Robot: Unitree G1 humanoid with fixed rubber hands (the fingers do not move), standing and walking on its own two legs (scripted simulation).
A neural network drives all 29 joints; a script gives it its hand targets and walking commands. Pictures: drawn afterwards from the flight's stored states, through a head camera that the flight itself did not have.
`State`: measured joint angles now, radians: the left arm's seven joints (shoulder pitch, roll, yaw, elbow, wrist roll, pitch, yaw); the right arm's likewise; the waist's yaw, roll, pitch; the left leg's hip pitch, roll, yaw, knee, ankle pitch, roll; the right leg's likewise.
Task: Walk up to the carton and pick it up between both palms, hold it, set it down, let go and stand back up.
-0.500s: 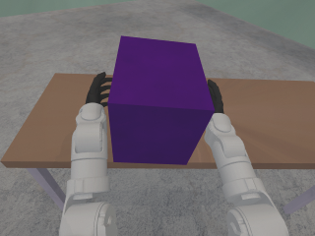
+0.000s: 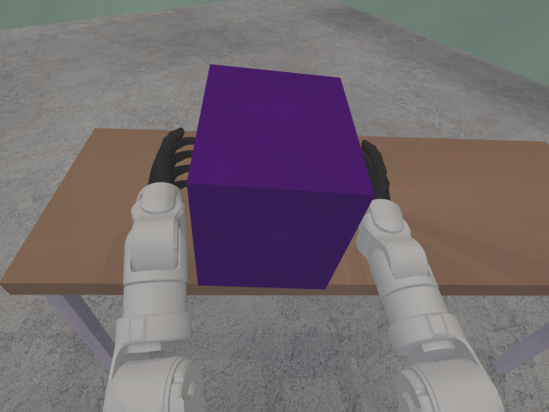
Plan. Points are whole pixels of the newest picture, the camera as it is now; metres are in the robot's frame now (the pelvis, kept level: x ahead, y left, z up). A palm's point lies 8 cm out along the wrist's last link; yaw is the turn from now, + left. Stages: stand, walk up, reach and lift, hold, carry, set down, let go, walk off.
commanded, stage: hold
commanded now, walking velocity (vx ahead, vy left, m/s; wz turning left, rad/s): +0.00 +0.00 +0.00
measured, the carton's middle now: (269, 180) +0.41 +0.00 +0.14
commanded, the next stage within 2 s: none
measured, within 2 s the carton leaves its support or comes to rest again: neither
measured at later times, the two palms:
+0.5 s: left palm (165, 181) +0.36 +0.15 +0.17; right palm (375, 191) +0.36 -0.14 +0.16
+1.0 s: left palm (165, 180) +0.36 +0.15 +0.18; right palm (375, 191) +0.36 -0.14 +0.16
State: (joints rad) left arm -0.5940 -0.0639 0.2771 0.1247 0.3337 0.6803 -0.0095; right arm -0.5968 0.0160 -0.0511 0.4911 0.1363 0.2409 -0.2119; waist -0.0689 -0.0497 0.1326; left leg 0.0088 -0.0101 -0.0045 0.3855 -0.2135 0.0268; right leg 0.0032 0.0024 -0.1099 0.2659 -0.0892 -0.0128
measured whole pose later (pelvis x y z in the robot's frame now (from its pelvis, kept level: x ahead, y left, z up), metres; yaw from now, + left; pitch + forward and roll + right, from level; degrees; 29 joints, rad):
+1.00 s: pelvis +0.01 +0.00 +0.00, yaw +0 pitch -11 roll -1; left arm -0.57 -0.07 0.27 0.05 0.35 0.71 -0.02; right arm -0.57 0.02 -0.04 0.43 0.13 0.25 -0.21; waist -0.07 -0.05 0.13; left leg 0.04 -0.01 -0.01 0.38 -0.23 0.02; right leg 0.03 0.01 -0.11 0.27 -0.10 -0.02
